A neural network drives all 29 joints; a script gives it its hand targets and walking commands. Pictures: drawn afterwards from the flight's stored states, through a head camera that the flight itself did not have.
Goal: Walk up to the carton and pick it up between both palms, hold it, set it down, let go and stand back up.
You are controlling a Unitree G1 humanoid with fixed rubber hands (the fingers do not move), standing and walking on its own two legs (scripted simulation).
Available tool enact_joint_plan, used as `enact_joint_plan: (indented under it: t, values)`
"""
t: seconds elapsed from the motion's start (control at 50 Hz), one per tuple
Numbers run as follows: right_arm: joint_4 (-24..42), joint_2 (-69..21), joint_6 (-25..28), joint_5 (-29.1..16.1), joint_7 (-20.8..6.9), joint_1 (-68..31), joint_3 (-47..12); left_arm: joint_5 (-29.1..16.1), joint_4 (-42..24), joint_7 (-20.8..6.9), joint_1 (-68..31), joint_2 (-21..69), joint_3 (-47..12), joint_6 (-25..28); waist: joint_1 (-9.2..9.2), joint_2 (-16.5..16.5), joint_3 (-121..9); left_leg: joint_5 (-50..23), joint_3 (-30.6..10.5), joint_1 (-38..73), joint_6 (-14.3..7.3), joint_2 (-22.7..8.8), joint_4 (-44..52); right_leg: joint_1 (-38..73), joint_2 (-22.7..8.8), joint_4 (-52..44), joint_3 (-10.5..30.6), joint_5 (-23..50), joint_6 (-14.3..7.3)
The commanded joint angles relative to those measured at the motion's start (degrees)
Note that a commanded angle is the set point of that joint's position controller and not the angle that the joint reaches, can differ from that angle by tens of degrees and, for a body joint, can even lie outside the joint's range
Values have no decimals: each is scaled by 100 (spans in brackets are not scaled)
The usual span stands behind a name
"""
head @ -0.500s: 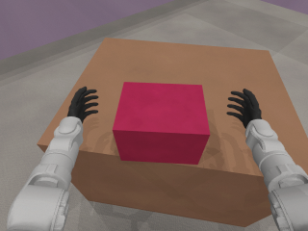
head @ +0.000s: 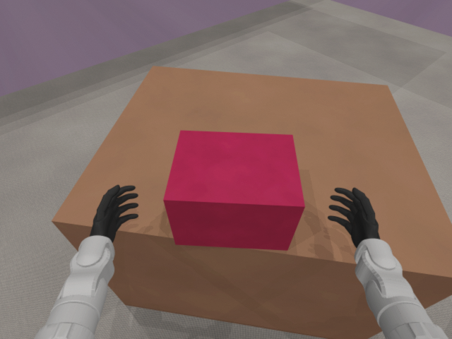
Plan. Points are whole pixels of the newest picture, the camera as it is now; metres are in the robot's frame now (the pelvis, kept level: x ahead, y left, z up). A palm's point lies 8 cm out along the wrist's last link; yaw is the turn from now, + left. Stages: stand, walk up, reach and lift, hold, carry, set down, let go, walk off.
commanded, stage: set down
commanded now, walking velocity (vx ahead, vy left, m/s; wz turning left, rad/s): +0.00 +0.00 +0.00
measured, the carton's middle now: (233, 190) +0.44 -0.01 -0.02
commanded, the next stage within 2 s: let go in 1.70 s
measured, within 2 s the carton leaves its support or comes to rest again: neither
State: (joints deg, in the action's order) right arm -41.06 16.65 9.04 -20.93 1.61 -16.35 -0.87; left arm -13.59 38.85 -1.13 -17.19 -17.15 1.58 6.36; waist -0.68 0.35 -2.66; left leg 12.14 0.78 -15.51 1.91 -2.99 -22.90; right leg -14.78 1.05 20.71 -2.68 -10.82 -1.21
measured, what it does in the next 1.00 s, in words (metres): stands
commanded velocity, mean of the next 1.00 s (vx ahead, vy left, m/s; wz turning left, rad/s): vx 0.00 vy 0.00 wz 0.00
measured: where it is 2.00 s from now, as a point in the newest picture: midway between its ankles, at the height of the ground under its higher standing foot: outside the picture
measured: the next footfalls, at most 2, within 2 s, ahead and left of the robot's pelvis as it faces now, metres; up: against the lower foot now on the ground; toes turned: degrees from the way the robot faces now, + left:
none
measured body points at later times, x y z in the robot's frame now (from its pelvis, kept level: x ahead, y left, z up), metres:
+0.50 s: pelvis +0.01 +0.01 +0.00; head +0.02 +0.01 +0.45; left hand +0.26 +0.25 -0.01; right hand +0.26 -0.23 -0.02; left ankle -0.01 +0.14 -0.74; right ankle -0.01 -0.10 -0.74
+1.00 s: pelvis +0.01 +0.00 +0.00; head +0.02 +0.01 +0.45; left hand +0.22 +0.24 -0.06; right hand +0.21 -0.23 -0.06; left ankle -0.01 +0.14 -0.74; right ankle -0.01 -0.10 -0.74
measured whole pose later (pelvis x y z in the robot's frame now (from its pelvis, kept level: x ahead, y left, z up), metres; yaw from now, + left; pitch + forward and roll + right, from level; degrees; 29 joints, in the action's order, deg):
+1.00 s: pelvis +0.01 +0.00 +0.00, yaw +0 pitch -1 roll +0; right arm -37.0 10.7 12.9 -7.3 0.2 8.1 1.6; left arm -8.4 30.1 -0.1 7.9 -15.3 -1.7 3.1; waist 0.9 0.3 1.8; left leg 13.3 1.6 -6.5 1.6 -2.4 -21.1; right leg -6.8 0.6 20.7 -1.9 -12.7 -1.0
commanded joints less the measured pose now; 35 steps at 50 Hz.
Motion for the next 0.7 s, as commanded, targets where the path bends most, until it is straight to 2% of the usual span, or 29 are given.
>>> enact_joint_plan:
  t: [0.0, 0.1, 0.2, 0.44, 0.54, 0.68]
  values:
    - [1476, 809, 384, 50, -40, -1166, 318, -55, -1355, -3, -1248, -830, 201, 359, -23, -173, -2096, -1916, 0, 1096, 57, 399, -126, 686, 132, -107, 171, 1480, 82]
    - [1782, 747, 430, 92, -43, -603, 306, -48, -1575, -55, -571, -773, 222, 342, 15, -76, -1792, -2066, -39, 1151, 46, 400, -80, 850, 116, -134, 210, 1600, 70]
    - [1843, 598, 425, 206, -60, -24, 304, 14, -1640, -97, 28, -667, 229, 322, 66, 23, -1242, -1893, -59, 1150, 11, 399, 53, 868, 82, -224, 235, 1366, 51]
    - [1816, 317, 727, 639, -130, 987, 571, 177, -1979, 76, 865, -587, 161, 694, 58, -192, -973, -1756, -99, 1149, 44, 377, 83, 844, 72, -237, 236, 1124, -71]
    - [1656, 234, 822, 806, -175, 1238, 580, 197, -1869, 126, 1133, -570, 71, 715, 65, -144, -866, -1572, -72, 1042, 25, 354, 94, 834, 71, -206, 231, 971, -100]
    - [1392, 129, 824, 997, -195, 1468, 497, 260, -1649, 137, 1429, -561, -30, 468, 128, -82, -595, -1283, 4, 1013, -18, 345, 188, 846, 51, -233, 210, 733, -84]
